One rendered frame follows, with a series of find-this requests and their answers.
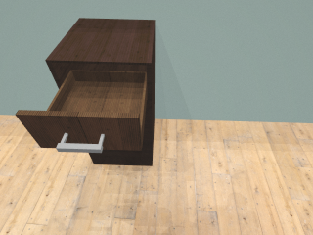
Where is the handle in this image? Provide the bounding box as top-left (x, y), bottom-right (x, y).
top-left (56, 133), bottom-right (105, 153)

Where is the drawer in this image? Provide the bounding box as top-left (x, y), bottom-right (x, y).
top-left (16, 70), bottom-right (148, 151)

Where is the cabinet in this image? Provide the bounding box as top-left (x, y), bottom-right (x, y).
top-left (45, 18), bottom-right (156, 166)

